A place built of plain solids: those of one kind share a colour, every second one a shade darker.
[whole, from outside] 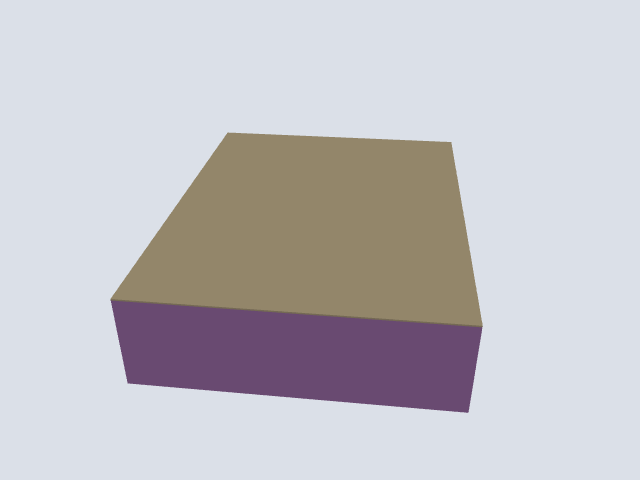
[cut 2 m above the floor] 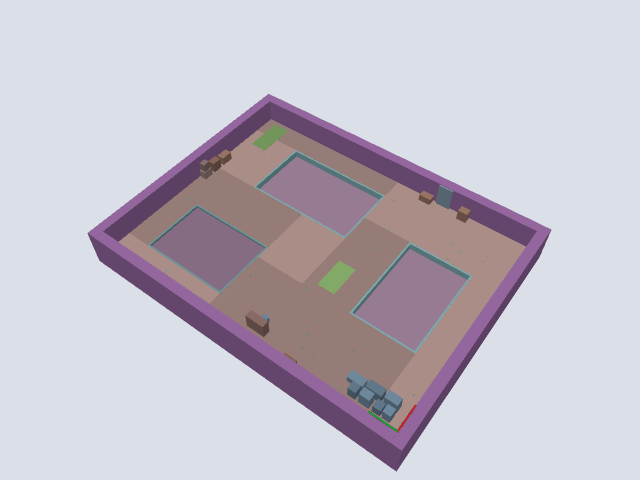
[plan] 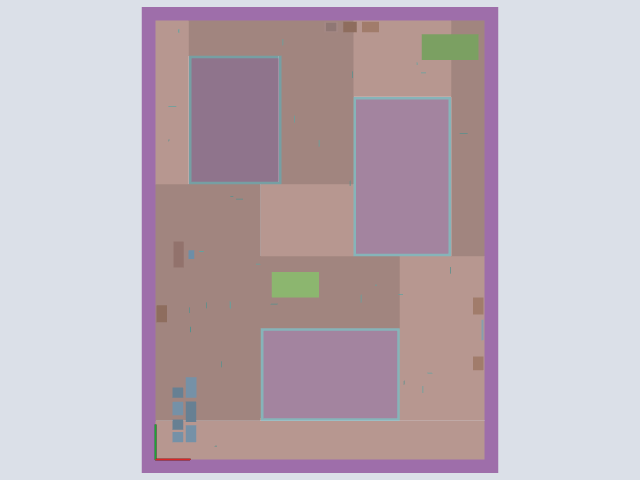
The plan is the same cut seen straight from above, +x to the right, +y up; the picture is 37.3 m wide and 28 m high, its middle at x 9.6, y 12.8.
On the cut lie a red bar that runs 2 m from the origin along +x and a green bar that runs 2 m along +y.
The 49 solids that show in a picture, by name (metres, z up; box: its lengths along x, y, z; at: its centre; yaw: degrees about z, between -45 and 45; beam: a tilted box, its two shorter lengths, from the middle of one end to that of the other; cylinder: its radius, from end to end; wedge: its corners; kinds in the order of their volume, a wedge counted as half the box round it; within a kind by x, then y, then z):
{
 "wall_1": {"box": [0.8, 25.6, 6.4], "at": [-0.4, 12.8, 1.9]},
 "wall_2": {"box": [20.8, 0.8, 6.4], "at": [9.6, -0.4, 1.9]},
 "wall_3": {"box": [20.8, 0.8, 6.4], "at": [9.6, 26.0, 1.9]},
 "wall_4": {"box": [0.8, 25.6, 6.4], "at": [19.6, 12.8, 1.9]},
 "floor_deck_1": {"box": [1.95, 9.55, 1.3], "at": [0.97, 20.82, -0.65]},
 "floor_deck_2": {"box": [6.15, 13.8, 1.3], "at": [3.08, 9.15, -0.65]},
 "floor_deck_3": {"box": [5.4, 2.05, 1.3], "at": [4.65, 24.57, -0.65]},
 "floor_deck_4": {"box": [5.4, 4.2, 1.3], "at": [8.85, 13.95, -0.65]},
 "floor_deck_5": {"box": [4.2, 9.55, 1.3], "at": [9.45, 20.82, -0.65]},
 "floor_deck_6": {"box": [19.2, 2.25, 1.3], "at": [9.6, 1.12, -0.65]},
 "floor_deck_7": {"box": [8.1, 4.2, 1.3], "at": [10.2, 9.75, -0.65]},
 "floor_deck_8": {"box": [5.7, 4.45, 1.3], "at": [14.4, 23.38, -0.65]},
 "floor_deck_9": {"box": [4.95, 9.6, 1.3], "at": [16.73, 7.05, -0.65]},
 "floor_deck_10": {"box": [1.95, 13.75, 1.3], "at": [18.23, 18.73, -0.65]},
 "floor_lift_1": {"box": [5.1, 7.2, 1.11], "at": [4.65, 19.8, -0.75]},
 "floor_lift_2": {"box": [7.8, 5.1, 0.73], "at": [10.2, 4.95, -0.93]},
 "floor_lift_3": {"box": [5.4, 9.0, 0.73], "at": [14.4, 16.5, -0.94]},
 "ceil_1": {"box": [20.8, 27.2, 0.1], "at": [9.6, 12.8, 5.05]},
 "floor_trim_1": {"box": [0.15, 7.2, 1.3], "at": [2.02, 19.8, -0.65]},
 "floor_trim_2": {"box": [5.25, 0.15, 1.3], "at": [4.58, 23.48, -0.65]},
 "floor_trim_3": {"box": [5.4, 0.15, 1.3], "at": [4.65, 16.12, -0.65]},
 "floor_trim_4": {"box": [0.15, 5.1, 1.3], "at": [6.22, 4.95, -0.65]},
 "floor_trim_5": {"box": [0.15, 7.35, 1.3], "at": [7.28, 19.87, -0.65]},
 "floor_trim_6": {"box": [7.95, 0.15, 1.3], "at": [10.13, 7.58, -0.65]},
 "floor_trim_7": {"box": [8.1, 0.15, 1.3], "at": [10.2, 2.33, -0.65]},
 "floor_trim_8": {"box": [0.15, 9.0, 1.3], "at": [11.62, 16.5, -0.65]},
 "floor_trim_9": {"box": [0.15, 5.25, 1.3], "at": [14.18, 5.02, -0.65]},
 "floor_trim_10": {"box": [5.55, 0.15, 1.3], "at": [14.33, 21.07, -0.65]},
 "floor_trim_11": {"box": [5.7, 0.15, 1.3], "at": [14.4, 11.93, -0.65]},
 "floor_trim_12": {"box": [0.15, 9.15, 1.3], "at": [17.18, 16.57, -0.65]},
 "case_cases_1": {"box": [0.62, 0.6, 0.92], "at": [1.31, 1.3, 0.46]},
 "case_cases_2": {"box": [0.62, 0.6, 0.74], "at": [1.31, 2.03, 0.37]},
 "case_cases_3": {"box": [0.62, 0.8, 1.1], "at": [1.31, 2.97, 0.55]},
 "case_cases_4": {"box": [0.62, 0.6, 0.92], "at": [1.31, 3.9, 0.46]},
 "case_cases_5": {"box": [0.62, 1.0, 1.1], "at": [2.08, 1.5, 0.55]},
 "case_cases_6": {"box": [0.62, 1.2, 0.92], "at": [2.08, 2.78, 0.46]},
 "case_cases_7": {"box": [0.62, 1.2, 0.56], "at": [2.08, 4.19, 0.28]},
 "case_wall_1": {"box": [0.62, 1.0, 0.74], "at": [0.37, 8.5, 0.37]},
 "case_wall_2": {"box": [0.8, 0.62, 0.92], "at": [11.35, 25.23, 0.46]},
 "case_wall_3": {"box": [1.0, 0.62, 0.74], "at": [12.55, 25.23, 0.37]},
 "case_wall_4": {"box": [0.62, 0.8, 0.92], "at": [18.83, 5.6, 0.46]},
 "case_wall_5": {"box": [0.62, 1.0, 0.56], "at": [18.83, 8.95, 0.28]},
 "piano_piano_1": {"box": [0.6, 1.52, 1.26], "at": [1.35, 11.95, 0.63]},
 "stack_wall_1": {"box": [0.8, 0.62, 0.74], "at": [10.25, 25.23, 0.37]},
 "stack_wall_2": {"box": [0.6, 0.5, 0.74], "at": [10.25, 25.23, 1.11]},
 "vinyl_1": {"box": [2.75, 1.5, 0.05], "at": [8.16, 10.19, -0.02]},
 "vinyl_2": {"box": [3.3, 1.5, 0.05], "at": [17.19, 24.05, -0.02]},
 "scenery_1": {"box": [0.12, 1.2, 2.6], "at": [19.08, 7.55, 1.3]},
 "stool_piano_1": {"box": [0.34, 0.52, 0.48], "at": [2.1, 11.95, 0.24]}
}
